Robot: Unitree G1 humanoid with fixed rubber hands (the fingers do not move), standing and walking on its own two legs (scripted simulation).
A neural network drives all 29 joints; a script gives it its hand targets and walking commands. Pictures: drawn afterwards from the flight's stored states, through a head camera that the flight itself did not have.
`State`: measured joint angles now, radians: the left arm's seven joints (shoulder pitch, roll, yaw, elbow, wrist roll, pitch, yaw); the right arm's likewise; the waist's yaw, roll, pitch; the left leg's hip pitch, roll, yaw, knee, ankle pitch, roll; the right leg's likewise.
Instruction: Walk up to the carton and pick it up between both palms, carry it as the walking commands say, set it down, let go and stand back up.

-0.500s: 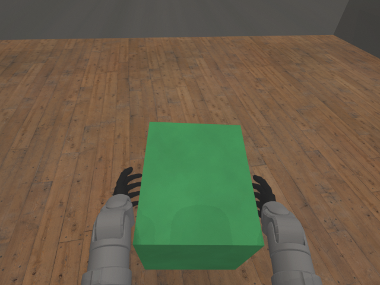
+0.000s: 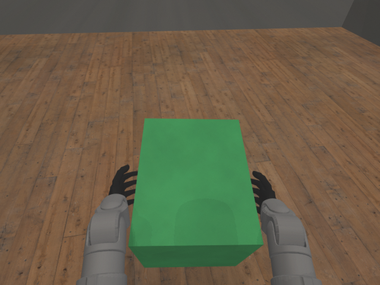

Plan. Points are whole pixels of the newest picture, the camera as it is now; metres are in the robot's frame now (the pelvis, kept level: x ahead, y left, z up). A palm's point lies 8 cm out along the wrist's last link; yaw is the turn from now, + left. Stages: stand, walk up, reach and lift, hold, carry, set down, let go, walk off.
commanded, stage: carry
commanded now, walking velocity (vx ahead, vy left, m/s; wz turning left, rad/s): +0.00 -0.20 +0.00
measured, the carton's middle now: (191, 194) +0.34 +0.01 -0.01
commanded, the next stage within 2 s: none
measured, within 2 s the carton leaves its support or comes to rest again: neither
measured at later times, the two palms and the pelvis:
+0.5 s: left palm (155, 217) +0.22 +0.08 +0.08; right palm (320, 215) +0.23 -0.24 +0.07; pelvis -0.03 -0.10 +0.00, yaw +6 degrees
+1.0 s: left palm (126, 270) +0.13 +0.11 +0.09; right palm (319, 252) +0.16 -0.21 +0.08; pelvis -0.10 -0.08 +0.00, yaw +7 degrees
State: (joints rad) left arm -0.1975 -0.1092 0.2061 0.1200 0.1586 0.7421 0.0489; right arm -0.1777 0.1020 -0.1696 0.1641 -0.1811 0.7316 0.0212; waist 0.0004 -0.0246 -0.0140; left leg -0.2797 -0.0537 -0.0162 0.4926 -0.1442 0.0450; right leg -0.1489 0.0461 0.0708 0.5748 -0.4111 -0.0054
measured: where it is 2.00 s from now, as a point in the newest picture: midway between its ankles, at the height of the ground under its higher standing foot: outside the picture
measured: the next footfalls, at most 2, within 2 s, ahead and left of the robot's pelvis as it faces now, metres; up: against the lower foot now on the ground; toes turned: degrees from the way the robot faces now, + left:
left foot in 0.54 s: -0.02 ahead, +0.04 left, +0.00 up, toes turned +10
